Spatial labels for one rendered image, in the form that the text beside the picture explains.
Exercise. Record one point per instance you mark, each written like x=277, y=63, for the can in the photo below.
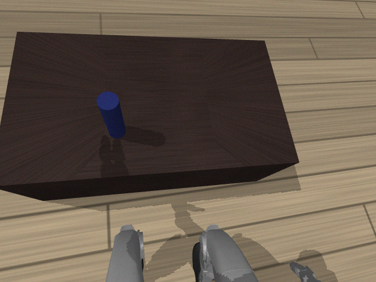
x=109, y=106

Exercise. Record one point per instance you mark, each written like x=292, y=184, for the right robot hand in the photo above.
x=304, y=273

